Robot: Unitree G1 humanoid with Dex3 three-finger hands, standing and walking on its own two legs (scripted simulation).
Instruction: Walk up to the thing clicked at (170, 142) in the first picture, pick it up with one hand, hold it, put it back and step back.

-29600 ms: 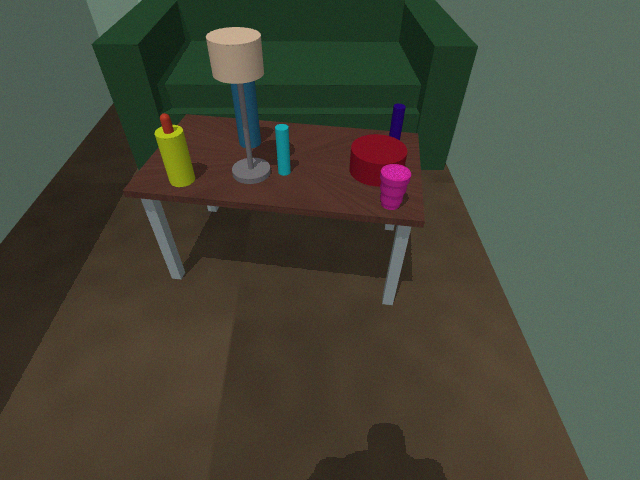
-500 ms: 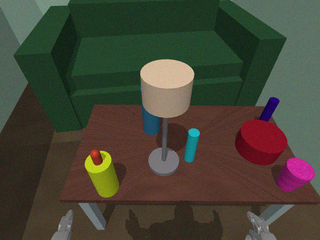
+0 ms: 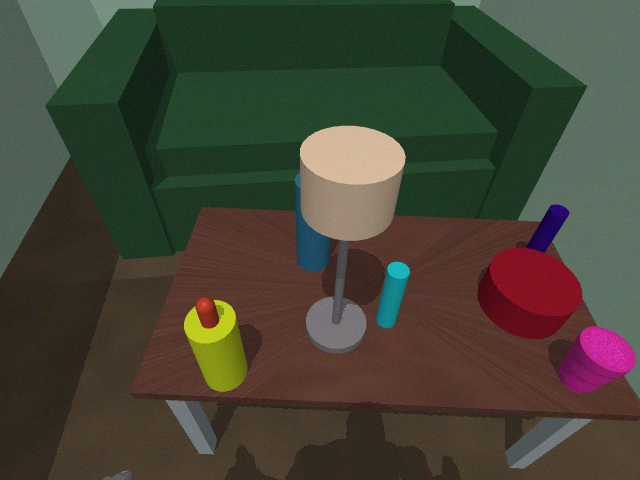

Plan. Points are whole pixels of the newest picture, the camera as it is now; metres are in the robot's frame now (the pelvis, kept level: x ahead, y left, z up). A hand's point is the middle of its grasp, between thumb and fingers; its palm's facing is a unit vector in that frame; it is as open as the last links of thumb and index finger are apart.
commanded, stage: stand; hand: left
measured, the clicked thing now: (216, 340) +0.41 +0.21 -0.14
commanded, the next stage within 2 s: none
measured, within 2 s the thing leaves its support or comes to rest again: neither
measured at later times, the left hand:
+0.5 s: hand out of the picture +0.04 +0.25 -0.12, palm faces -0.01 -0.94 -0.34, open 7.5 cm
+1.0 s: hand out of the picture +0.05 +0.24 -0.12, palm faces -0.02 -0.94 -0.34, open 7.4 cm
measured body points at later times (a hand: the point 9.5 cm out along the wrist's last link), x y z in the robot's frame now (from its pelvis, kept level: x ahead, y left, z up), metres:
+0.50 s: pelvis -0.01 +0.01 +0.04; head -0.02 +0.01 +0.49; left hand +0.04 +0.30 -0.10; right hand +0.07 -0.28 -0.10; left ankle +0.03 +0.12 -0.70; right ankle -0.01 -0.14 -0.70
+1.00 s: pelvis -0.01 +0.00 +0.04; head -0.01 -0.01 +0.49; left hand +0.05 +0.29 -0.09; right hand +0.05 -0.30 -0.10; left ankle +0.03 +0.12 -0.70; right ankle -0.01 -0.14 -0.70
